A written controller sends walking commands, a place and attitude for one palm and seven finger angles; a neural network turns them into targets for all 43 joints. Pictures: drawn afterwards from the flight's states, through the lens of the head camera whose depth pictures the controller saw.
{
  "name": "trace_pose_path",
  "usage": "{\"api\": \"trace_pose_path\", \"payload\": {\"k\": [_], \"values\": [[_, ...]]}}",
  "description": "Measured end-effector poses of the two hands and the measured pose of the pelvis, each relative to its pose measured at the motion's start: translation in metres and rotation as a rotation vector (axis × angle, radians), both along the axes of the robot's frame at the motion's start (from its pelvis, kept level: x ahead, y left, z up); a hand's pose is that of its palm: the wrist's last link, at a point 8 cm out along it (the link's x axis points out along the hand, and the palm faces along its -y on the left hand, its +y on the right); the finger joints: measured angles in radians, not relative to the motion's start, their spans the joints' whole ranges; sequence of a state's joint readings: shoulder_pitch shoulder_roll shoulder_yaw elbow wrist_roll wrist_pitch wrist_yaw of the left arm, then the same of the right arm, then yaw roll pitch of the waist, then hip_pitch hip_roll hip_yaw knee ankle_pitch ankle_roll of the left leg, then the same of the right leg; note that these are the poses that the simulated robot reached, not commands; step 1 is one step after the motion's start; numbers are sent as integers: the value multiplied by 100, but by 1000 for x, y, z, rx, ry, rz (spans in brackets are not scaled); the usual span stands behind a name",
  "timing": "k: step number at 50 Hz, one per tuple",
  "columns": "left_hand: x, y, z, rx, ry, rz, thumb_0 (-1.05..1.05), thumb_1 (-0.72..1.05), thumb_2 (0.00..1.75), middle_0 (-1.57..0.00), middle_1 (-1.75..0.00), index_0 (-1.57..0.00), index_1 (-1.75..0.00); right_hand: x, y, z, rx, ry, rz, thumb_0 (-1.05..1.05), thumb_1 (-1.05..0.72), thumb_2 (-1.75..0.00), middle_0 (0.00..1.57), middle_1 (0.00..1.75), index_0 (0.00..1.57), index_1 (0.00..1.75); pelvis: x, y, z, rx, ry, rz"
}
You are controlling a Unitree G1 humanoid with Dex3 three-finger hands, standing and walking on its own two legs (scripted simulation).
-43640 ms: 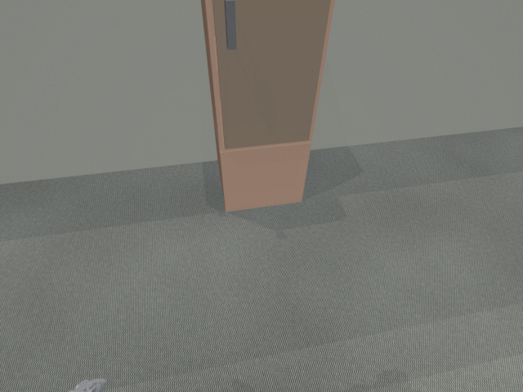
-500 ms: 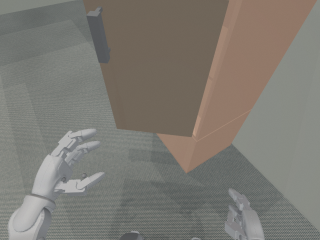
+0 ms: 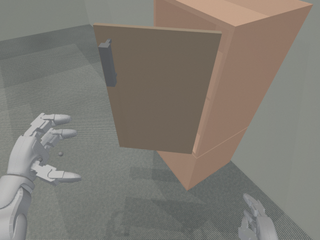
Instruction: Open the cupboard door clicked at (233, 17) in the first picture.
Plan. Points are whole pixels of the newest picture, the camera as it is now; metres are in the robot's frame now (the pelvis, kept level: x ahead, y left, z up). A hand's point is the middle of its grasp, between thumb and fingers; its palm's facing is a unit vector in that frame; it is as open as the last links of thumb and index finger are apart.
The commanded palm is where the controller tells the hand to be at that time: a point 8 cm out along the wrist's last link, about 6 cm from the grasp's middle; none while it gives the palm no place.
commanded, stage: raise the hand with hooked fingers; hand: left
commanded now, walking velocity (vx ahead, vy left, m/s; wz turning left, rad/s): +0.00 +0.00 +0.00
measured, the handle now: (110, 62) +0.57 +0.21 +0.16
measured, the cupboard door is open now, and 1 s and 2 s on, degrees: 50 50 50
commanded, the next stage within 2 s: move the hooked fingers beside the handle in 0.90 s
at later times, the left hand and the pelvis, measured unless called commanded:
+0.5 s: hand (51, 116) +0.30 +0.26 +0.19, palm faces +0.04 -1.00 -0.08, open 14.0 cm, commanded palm +0.26 +0.30 +0.18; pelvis +0.00 -0.02 +0.01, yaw +0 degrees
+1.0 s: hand (59, 121) +0.30 +0.25 +0.18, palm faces +0.04 -1.00 -0.06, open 14.0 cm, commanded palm +0.27 +0.29 +0.18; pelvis +0.00 -0.03 +0.01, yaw -1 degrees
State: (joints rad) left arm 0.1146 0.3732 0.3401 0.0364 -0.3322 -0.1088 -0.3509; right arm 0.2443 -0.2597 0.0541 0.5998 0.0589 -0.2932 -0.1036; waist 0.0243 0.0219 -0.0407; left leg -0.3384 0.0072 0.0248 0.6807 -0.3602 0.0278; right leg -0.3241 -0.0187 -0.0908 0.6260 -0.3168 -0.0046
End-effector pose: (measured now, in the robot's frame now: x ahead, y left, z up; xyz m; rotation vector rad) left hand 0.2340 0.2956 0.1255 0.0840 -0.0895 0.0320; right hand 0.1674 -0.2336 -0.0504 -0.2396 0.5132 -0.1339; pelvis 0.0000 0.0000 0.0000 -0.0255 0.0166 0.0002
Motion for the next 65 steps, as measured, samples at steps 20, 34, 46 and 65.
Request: {"api": "trace_pose_path", "payload": {"k": [20, 34, 46, 65], "values": [[33, 21, 66, 2, -30, 37, -1, -50, 30, -30, -120, -30, -120, 4, -5, -5, 37, 63, 31, 2, -90, -90, 21, 30, 21, 30, 4, -19, 13, 13, -46, 9], [44, 0, 50, -35, 41, -2, -1, -50, 30, -30, -120, -30, -120, -5, -34, -5, 32, 73, -23, 2, -90, -90, 20, 30, 21, 30, 5, -28, 13, 24, -33, -14], [46, 0, 55, -16, 51, 4, -1, -50, 30, -30, -120, -30, -120, 3, -27, -4, 49, 49, -14, 2, -90, -90, 20, 30, 21, 30, 4, -28, 14, 23, -38, -10], [84, 7, 52, -33, 55, -9, -1, -50, 30, -30, -120, -30, -120, -10, -20, -11, 18, 114, -32, 2, -90, -90, 20, 30, 21, 30, 4, -18, 14, 18, -18, 0]]}}
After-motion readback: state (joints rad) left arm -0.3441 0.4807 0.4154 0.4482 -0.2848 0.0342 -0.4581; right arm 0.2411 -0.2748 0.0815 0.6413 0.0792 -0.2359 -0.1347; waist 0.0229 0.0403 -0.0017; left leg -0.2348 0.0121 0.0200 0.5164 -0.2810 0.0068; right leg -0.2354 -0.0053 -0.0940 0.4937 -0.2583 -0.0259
